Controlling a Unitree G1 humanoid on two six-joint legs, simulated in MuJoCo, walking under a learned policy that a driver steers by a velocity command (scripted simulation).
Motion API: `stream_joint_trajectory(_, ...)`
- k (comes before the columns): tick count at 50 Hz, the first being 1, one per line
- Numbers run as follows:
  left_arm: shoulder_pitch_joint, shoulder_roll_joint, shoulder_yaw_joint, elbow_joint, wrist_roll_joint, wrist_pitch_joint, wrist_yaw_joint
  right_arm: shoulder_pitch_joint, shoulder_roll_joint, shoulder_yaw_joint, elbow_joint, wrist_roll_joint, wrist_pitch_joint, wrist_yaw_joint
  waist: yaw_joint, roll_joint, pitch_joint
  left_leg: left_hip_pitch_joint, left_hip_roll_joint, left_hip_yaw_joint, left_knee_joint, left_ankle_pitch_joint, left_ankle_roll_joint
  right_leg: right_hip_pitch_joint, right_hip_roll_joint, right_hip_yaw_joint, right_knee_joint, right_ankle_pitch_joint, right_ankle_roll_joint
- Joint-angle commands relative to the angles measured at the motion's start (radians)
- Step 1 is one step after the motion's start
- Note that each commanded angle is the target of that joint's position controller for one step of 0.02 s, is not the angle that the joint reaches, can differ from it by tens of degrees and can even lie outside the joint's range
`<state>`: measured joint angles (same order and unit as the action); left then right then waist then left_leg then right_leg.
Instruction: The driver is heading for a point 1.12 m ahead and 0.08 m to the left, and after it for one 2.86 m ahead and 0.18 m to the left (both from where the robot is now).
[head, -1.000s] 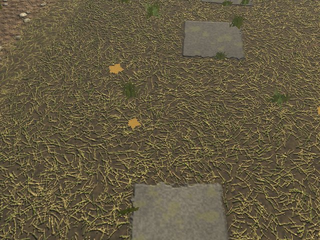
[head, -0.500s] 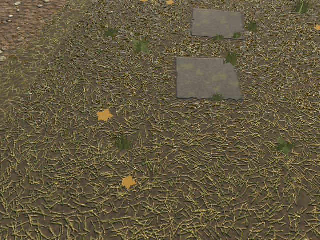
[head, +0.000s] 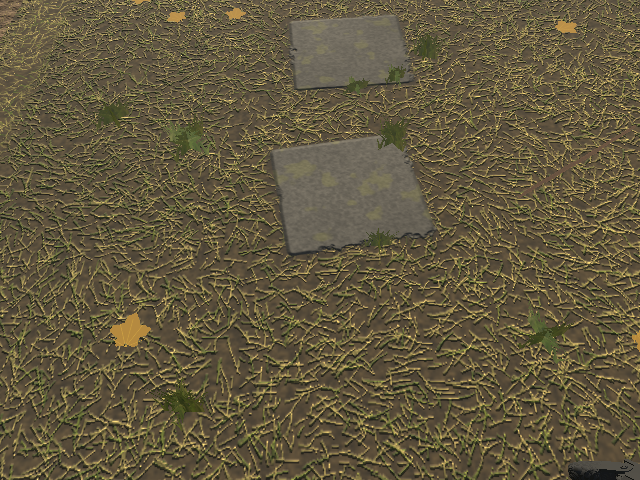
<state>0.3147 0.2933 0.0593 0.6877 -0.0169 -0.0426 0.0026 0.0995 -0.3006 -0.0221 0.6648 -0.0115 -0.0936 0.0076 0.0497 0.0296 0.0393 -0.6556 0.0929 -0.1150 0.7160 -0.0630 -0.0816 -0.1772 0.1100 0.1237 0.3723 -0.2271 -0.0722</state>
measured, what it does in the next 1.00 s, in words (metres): walks ahead: left foot, then right foot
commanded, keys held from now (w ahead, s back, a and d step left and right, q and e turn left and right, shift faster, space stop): w+e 0.12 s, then w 0.28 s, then w+q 0.60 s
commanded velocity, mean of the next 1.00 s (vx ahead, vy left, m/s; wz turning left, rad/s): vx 0.50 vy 0.00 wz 0.03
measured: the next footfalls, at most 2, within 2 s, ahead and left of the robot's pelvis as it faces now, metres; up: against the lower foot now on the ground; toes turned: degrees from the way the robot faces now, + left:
left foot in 0.14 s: +0.27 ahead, +0.16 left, +0.00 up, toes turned -9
right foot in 0.62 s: +0.48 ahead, -0.13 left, +0.00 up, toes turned -6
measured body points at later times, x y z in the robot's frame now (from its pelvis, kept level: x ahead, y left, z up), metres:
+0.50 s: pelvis +0.28 +0.05 +0.00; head +0.31 +0.05 +0.45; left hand +0.54 +0.23 -0.08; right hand +0.22 -0.23 -0.12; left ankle +0.23 +0.16 -0.74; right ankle +0.40 -0.13 -0.70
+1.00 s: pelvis +0.53 -0.01 +0.00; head +0.56 +0.00 +0.44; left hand +0.54 +0.29 -0.13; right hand +0.74 -0.24 -0.09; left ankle +0.68 +0.15 -0.70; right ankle +0.45 -0.13 -0.74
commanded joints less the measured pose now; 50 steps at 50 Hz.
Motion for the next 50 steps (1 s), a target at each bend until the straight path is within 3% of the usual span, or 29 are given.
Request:
stream_joint_trajectory(1,0.021,0.178,0.053,-0.046,-0.011,-0.003,0.012,-0.069,-0.076,-0.02,-0.072,0.018,-0.016,0.005,0.014,-0.125,-0.06,0.226,-0.09,0.063,-0.143,0.137,-0.007,-0.124,-0.182,0.15,-0.077,0.121,-0.137)
stream_joint_trajectory(4,0.014,0.163,0.052,-0.046,-0.01,0.0,0.015,-0.029,-0.125,-0.047,-0.068,0.026,-0.026,0.009,-0.025,-0.158,-0.07,0.275,-0.077,0.025,-0.191,0.048,0.035,-0.046,-0.232,0.256,0.021,0.036,-0.1)
stream_joint_trajectory(6,0.005,0.113,0.037,-0.054,-0.002,0.001,0.012,0.11,-0.154,-0.072,-0.038,0.018,-0.034,0.002,-0.102,-0.154,-0.116,0.465,-0.056,0.033,-0.226,-0.014,0.09,-0.076,-0.183,0.24,0.17,0.041,-0.049)
stream_joint_trajectory(7,0.032,0.034,0.01,-0.064,0.015,-0.001,0.007,0.247,-0.204,-0.085,-0.026,-0.001,-0.037,-0.004,-0.149,-0.027,-0.244,0.676,0.11,-0.129,-0.24,-0.117,0.149,-0.155,-0.116,0.146,0.452,-0.087,-0.009)
stream_joint_trajectory(8,0.18,-0.02,-0.009,-0.094,-0.015,-0.014,0.004,0.317,-0.299,-0.108,0.016,-0.016,-0.023,0.005,-0.074,0.345,-0.337,0.927,0.31,-0.646,-0.391,-0.404,0.318,-0.481,-0.001,0.025,0.787,-0.382,0.046)
stream_joint_trajectory(9,0.177,0.081,0.007,-0.056,-0.029,-0.015,0.008,0.309,-0.21,-0.093,0.01,0.006,-0.021,0.014,-0.105,0.24,-0.276,0.898,0.311,-0.753,-0.452,-0.643,0.323,-0.6,-0.063,0.066,0.924,-0.333,0.06)
stream_joint_trajectory(10,0.071,0.133,0.022,-0.063,-0.023,-0.011,0.008,0.265,-0.151,-0.077,0.003,0.011,-0.017,0.011,-0.128,0.137,-0.16,0.8,0.269,-0.588,-0.453,-0.587,0.285,-0.626,-0.095,0.05,0.954,-0.239,0.06)
stream_joint_trajectory(11,-0.004,0.134,0.022,-0.077,-0.007,-0.01,0.012,0.22,-0.128,-0.067,0.0,0.003,-0.012,0.01,-0.122,0.06,-0.105,0.699,0.222,-0.444,-0.444,-0.431,0.264,-0.596,-0.125,0.019,0.931,-0.173,0.061)
stream_joint_trajectory(12,-0.054,0.121,0.022,-0.093,0.005,-0.014,0.011,0.195,-0.105,-0.06,0.008,-0.002,-0.009,0.01,-0.113,0.048,-0.057,0.622,0.181,-0.346,-0.451,-0.297,0.267,-0.582,-0.147,0.018,0.874,-0.129,0.058)
stream_joint_trajectory(14,-0.049,0.09,0.018,-0.095,0.0,-0.015,0.002,0.185,-0.076,-0.05,0.023,-0.004,-0.014,0.006,-0.08,0.095,-0.047,0.556,0.133,-0.232,-0.485,-0.151,0.267,-0.509,-0.178,0.002,0.791,-0.087,0.055)
stream_joint_trajectory(15,-0.044,0.074,0.014,-0.09,0.0,-0.014,-0.001,0.193,-0.073,-0.049,0.034,0.003,-0.017,0.005,-0.073,0.098,-0.051,0.553,0.128,-0.2,-0.497,-0.103,0.278,-0.499,-0.182,-0.014,0.753,-0.086,0.057)
stream_joint_trajectory(18,-0.111,0.038,-0.002,-0.109,0.012,-0.016,-0.006,0.215,-0.113,-0.06,0.064,0.017,-0.017,0.003,-0.08,0.064,-0.03,0.555,0.144,-0.137,-0.54,0.016,0.31,-0.525,-0.199,-0.049,0.592,-0.028,0.071)
stream_joint_trajectory(21,-0.206,0.015,-0.016,-0.124,0.011,-0.029,-0.016,0.236,-0.136,-0.063,0.089,0.026,-0.006,0.0,-0.109,0.053,-0.013,0.545,0.118,-0.06,-0.557,0.066,0.295,-0.48,-0.197,-0.08,0.396,0.12,0.078)
stream_joint_trajectory(23,-0.268,0.013,-0.018,-0.135,0.007,-0.039,-0.023,0.265,-0.144,-0.062,0.109,0.034,0.004,-0.001,-0.126,0.05,0.002,0.526,0.098,-0.033,-0.547,0.085,0.284,-0.418,-0.17,-0.1,0.284,0.19,0.087)
stream_joint_trajectory(27,-0.345,0.039,-0.008,-0.158,-0.003,-0.057,-0.041,0.32,-0.164,-0.067,0.139,0.043,0.025,-0.007,-0.132,0.059,0.013,0.568,0.13,-0.081,-0.495,0.089,0.266,-0.34,-0.134,-0.097,0.161,0.2,0.076)
stream_joint_trajectory(29,-0.295,0.068,0.007,-0.147,-0.002,-0.065,-0.041,0.308,-0.18,-0.073,0.143,0.044,0.035,-0.012,-0.083,0.069,-0.01,0.579,0.137,-0.097,-0.432,0.139,0.242,-0.229,-0.121,-0.1,0.101,0.175,0.051)
stream_joint_trajectory(30,-0.208,0.095,0.024,-0.12,0.003,-0.066,-0.034,0.299,-0.174,-0.071,0.141,0.044,0.037,-0.014,-0.033,0.06,-0.06,0.555,0.103,-0.071,-0.34,0.238,0.219,-0.083,-0.107,-0.114,0.066,0.174,0.028)
stream_joint_trajectory(31,-0.076,0.142,0.046,-0.09,0.015,-0.065,-0.023,0.291,-0.14,-0.059,0.131,0.034,0.033,-0.013,0.033,0.042,-0.157,0.467,0.048,-0.031,-0.16,0.227,0.185,0.138,-0.163,-0.075,0.084,0.185,-0.009)
stream_joint_trajectory(32,0.104,0.224,0.066,-0.072,0.031,-0.057,-0.007,0.283,-0.057,-0.03,0.092,0.0,0.027,-0.014,0.096,-0.117,-0.328,0.264,-0.04,0.031,0.171,-0.106,0.139,0.424,-0.391,0.154,0.12,0.2,-0.07)
stream_joint_trajectory(33,0.113,0.246,0.067,-0.057,0.036,-0.045,-0.016,0.409,-0.006,-0.016,0.077,0.035,0.012,-0.014,0.031,-0.372,-0.419,-0.021,-0.127,0.027,0.428,-0.539,0.106,0.579,-0.554,0.549,-0.01,-0.047,-0.201)
stream_joint_trajectory(34,0.078,0.148,0.045,-0.057,0.022,-0.044,-0.017,0.349,-0.114,-0.045,0.094,0.056,0.013,-0.016,0.051,-0.233,-0.293,-0.11,-0.07,-0.024,0.533,-0.488,0.1,0.48,-0.513,0.516,-0.061,-0.178,-0.175)
stream_joint_trajectory(35,0.027,0.105,0.031,-0.054,0.012,-0.046,-0.015,0.272,-0.138,-0.056,0.077,0.06,0.016,-0.014,0.044,-0.187,-0.174,-0.136,-0.037,-0.008,0.536,-0.394,0.102,0.366,-0.476,0.361,-0.079,-0.144,-0.143)
stream_joint_trajectory(36,-0.03,0.08,0.022,-0.051,0.017,-0.048,-0.019,0.243,-0.12,-0.056,0.077,0.051,0.021,-0.017,0.012,-0.129,-0.12,-0.098,-0.005,0.006,0.516,-0.322,0.095,0.257,-0.431,0.262,-0.108,-0.047,-0.126)
stream_joint_trajectory(37,-0.072,0.055,0.017,-0.044,0.022,-0.052,-0.022,0.227,-0.107,-0.059,0.073,0.041,0.03,-0.015,-0.013,-0.131,-0.072,-0.072,0.016,0.006,0.477,-0.275,0.089,0.174,-0.398,0.181,-0.14,0.029,-0.122)
stream_joint_trajectory(38,-0.098,0.049,0.018,-0.036,0.029,-0.058,-0.021,0.239,-0.085,-0.058,0.074,0.042,0.041,-0.012,-0.04,-0.147,-0.055,-0.021,0.034,0.003,0.459,-0.241,0.083,0.11,-0.38,0.115,-0.172,0.082,-0.115)
stream_joint_trajectory(40,-0.119,0.055,0.025,-0.017,0.028,-0.072,-0.019,0.23,-0.049,-0.054,0.065,0.042,0.059,-0.009,-0.061,-0.131,-0.031,-0.002,0.042,0.011,0.433,-0.207,0.07,0.051,-0.378,0.027,-0.215,0.188,-0.124)
stream_joint_trajectory(42,-0.117,0.078,0.036,0.005,0.028,-0.079,-0.013,0.189,-0.04,-0.052,0.04,0.036,0.068,-0.008,-0.064,-0.103,-0.009,-0.036,0.047,0.007,0.364,-0.146,0.058,0.046,-0.384,-0.042,-0.236,0.254,-0.131)
stream_joint_trajectory(46,-0.099,0.12,0.049,0.036,0.025,-0.07,0.0,0.082,-0.021,-0.04,0.003,0.034,0.06,0.018,-0.032,-0.082,0.014,-0.004,0.037,0.05,0.124,0.055,0.068,0.063,-0.358,-0.185,-0.247,0.29,-0.108)
stream_joint_trajectory(50,-0.046,0.162,0.064,0.071,0.004,-0.053,0.005,-0.039,-0.032,-0.038,-0.052,0.034,0.062,0.04,0.006,-0.068,0.048,0.005,0.022,0.099,-0.022,0.065,0.105,0.149,-0.389,-0.25,-0.231,0.285,-0.08)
